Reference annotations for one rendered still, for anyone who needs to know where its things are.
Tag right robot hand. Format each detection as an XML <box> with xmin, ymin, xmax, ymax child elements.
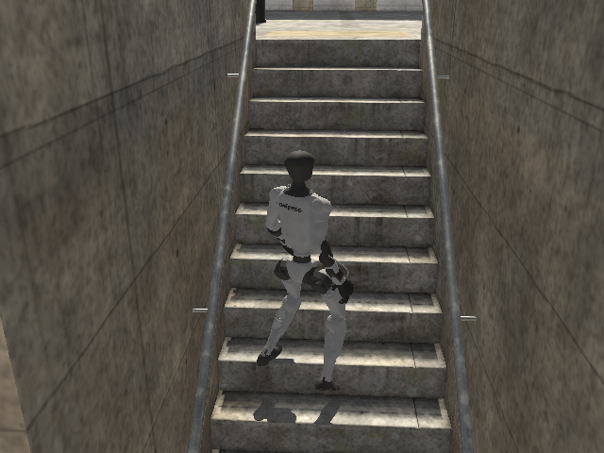
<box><xmin>331</xmin><ymin>278</ymin><xmax>354</xmax><ymax>304</ymax></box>

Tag right robot upper arm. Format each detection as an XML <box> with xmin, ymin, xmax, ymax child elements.
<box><xmin>311</xmin><ymin>195</ymin><xmax>332</xmax><ymax>253</ymax></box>

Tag robot left forearm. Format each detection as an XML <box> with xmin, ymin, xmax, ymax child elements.
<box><xmin>267</xmin><ymin>228</ymin><xmax>286</xmax><ymax>245</ymax></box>

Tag left robot shin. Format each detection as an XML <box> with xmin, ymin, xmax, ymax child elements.
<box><xmin>262</xmin><ymin>294</ymin><xmax>295</xmax><ymax>356</ymax></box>

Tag robot right forearm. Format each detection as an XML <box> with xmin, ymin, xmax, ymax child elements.
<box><xmin>319</xmin><ymin>240</ymin><xmax>345</xmax><ymax>285</ymax></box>

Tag left robot upper arm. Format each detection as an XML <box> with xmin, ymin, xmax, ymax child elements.
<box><xmin>265</xmin><ymin>186</ymin><xmax>287</xmax><ymax>231</ymax></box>

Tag robot right thigh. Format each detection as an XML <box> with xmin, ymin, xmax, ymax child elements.
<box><xmin>309</xmin><ymin>269</ymin><xmax>345</xmax><ymax>333</ymax></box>

